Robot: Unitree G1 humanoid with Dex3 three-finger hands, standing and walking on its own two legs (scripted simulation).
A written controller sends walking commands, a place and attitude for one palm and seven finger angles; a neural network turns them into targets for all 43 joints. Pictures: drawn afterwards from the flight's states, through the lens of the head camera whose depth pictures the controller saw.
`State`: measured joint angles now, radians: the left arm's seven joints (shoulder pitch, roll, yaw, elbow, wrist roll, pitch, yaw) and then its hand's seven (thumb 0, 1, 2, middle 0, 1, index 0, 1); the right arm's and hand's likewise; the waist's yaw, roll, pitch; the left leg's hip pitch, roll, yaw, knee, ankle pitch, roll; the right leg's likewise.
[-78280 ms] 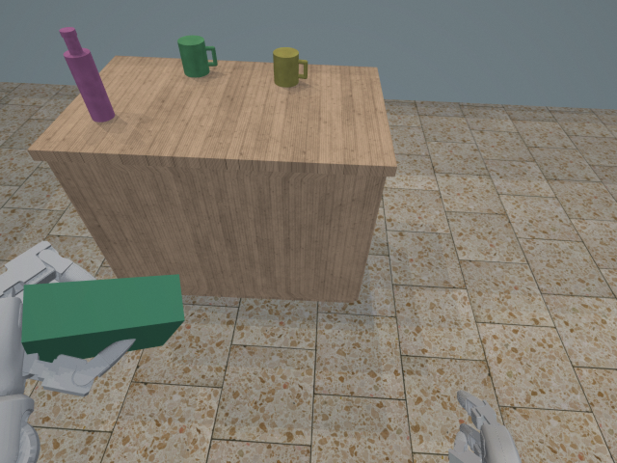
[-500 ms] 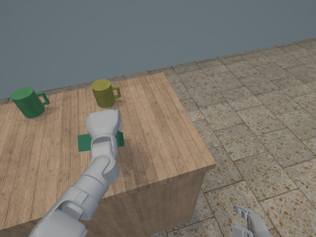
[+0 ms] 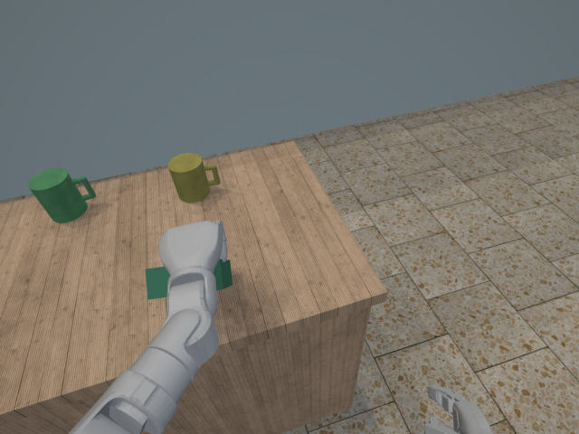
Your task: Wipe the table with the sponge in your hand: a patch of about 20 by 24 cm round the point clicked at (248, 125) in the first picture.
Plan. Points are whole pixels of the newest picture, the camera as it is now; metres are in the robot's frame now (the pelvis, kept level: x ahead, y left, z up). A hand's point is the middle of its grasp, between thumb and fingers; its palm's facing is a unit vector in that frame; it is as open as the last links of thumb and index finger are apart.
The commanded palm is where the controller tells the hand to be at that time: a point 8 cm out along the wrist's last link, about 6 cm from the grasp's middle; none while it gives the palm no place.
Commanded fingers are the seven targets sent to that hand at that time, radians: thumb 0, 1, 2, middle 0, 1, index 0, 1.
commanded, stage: wipe back along the third lane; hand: left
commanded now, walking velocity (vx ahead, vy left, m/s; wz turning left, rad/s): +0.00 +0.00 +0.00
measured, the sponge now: (196, 277) +0.37 +0.20 +0.00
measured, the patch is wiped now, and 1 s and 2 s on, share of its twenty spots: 0.95 0.95 0.95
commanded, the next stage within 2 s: slide back across to the middle lane in 0.04 s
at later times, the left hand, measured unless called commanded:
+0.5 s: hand (193, 272) +0.33 +0.18 +0.06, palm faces +0.04 -0.09 -1.00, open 8.5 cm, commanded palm +0.28 +0.20 +0.10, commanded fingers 0.00 0.10 1.30 -1.20 -1.60 -1.20 -1.60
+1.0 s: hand (158, 291) +0.30 +0.23 +0.06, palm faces +0.02 -0.09 -1.00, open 8.4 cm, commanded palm +0.27 +0.23 +0.10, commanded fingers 0.00 0.10 1.30 -1.20 -1.60 -1.20 -1.60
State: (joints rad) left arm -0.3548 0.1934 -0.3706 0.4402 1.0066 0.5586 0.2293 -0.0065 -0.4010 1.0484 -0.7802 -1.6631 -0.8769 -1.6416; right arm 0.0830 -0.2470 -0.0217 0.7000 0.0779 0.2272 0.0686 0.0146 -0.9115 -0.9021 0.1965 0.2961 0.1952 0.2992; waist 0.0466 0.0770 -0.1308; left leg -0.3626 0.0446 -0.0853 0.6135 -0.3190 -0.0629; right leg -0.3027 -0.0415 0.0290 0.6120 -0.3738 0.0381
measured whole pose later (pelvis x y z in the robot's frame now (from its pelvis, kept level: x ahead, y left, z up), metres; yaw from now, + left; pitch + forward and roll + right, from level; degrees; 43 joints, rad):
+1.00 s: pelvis +0.00 -0.01 +0.00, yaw +0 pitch +2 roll +0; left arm -0.08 0.34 -0.19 0.15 0.98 0.40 0.14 -0.02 -0.43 1.07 -0.85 -1.60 -0.94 -1.59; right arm 0.06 -0.26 -0.01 0.67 0.07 0.12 0.00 0.01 -0.91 -0.90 0.20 0.30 0.20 0.30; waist 0.07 0.08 -0.08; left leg -0.30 0.06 -0.08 0.58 -0.31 -0.06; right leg -0.25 -0.03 0.03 0.60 -0.37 0.03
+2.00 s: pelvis -0.05 -0.03 -0.02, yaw -1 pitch +12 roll -1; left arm -0.80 0.57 -0.01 1.10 1.05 0.12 0.15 -0.01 -0.61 1.07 -1.01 -1.51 -1.05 -1.53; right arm 0.26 -0.29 -0.03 0.75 0.06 0.09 -0.04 0.01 -0.91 -0.90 0.20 0.30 0.20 0.30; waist -0.07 0.08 -0.09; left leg -0.65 0.09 -0.12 0.70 -0.28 -0.01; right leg -0.61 0.02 0.01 0.73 -0.33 0.00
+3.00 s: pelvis -0.02 +0.02 -0.01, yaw -3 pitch +15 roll -2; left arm -0.86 0.69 0.07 1.12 1.11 0.11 0.12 0.00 -0.56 1.02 -0.93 -1.52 -0.94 -1.54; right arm 0.30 -0.27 -0.03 0.74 0.06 0.13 -0.01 0.01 -0.91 -0.90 0.20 0.30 0.20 0.30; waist -0.10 0.04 -0.10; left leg -0.67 0.06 -0.08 0.72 -0.32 -0.05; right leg -0.59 -0.01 0.06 0.65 -0.32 0.05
